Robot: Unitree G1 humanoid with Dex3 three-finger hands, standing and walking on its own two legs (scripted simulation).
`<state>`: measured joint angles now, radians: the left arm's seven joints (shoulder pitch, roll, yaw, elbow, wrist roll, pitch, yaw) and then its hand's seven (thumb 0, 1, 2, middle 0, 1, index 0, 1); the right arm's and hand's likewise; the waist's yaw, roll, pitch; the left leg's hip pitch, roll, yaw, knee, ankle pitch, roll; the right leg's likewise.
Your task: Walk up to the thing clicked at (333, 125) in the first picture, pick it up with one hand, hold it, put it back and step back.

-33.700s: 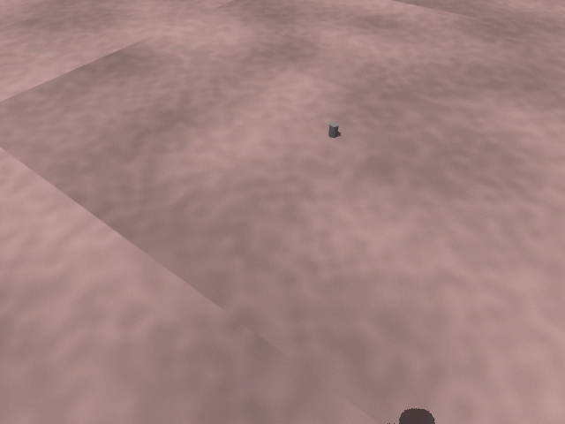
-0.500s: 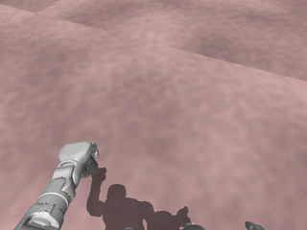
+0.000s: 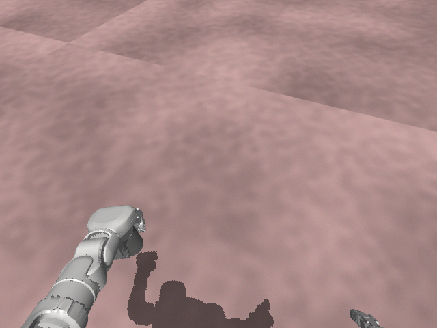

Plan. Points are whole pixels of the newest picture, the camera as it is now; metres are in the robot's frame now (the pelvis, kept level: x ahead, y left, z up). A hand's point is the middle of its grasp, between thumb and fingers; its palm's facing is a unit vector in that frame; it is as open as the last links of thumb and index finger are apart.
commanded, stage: hold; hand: left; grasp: from above
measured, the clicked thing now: (127, 238) +0.33 +0.22 -0.07
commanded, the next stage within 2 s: crouch in 1.42 s
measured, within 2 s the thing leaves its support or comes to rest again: neither
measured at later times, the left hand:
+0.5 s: hand (117, 247) +0.29 +0.22 -0.03, palm faces -0.44 -0.05 -0.90, open 7.7 cm
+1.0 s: hand (116, 248) +0.28 +0.21 -0.01, palm faces -0.44 -0.06 -0.90, open 7.7 cm
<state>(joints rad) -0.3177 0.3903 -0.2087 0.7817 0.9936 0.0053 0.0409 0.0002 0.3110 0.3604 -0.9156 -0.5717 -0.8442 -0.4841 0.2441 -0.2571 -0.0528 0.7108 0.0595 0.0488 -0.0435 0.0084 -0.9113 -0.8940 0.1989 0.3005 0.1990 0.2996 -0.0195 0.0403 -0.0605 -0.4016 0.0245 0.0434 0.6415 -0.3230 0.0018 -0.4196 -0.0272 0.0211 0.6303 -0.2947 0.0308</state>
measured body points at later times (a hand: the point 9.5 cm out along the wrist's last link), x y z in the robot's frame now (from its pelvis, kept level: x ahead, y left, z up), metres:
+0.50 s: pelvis -0.01 +0.00 +0.01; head +0.00 -0.03 +0.46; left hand +0.31 +0.22 +0.02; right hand +0.13 -0.26 -0.11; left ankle +0.00 +0.12 -0.72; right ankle +0.02 -0.14 -0.72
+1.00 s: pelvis -0.01 +0.00 +0.01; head -0.02 -0.03 +0.46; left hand +0.30 +0.22 +0.04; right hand +0.14 -0.25 -0.10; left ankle +0.00 +0.12 -0.72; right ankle +0.02 -0.14 -0.72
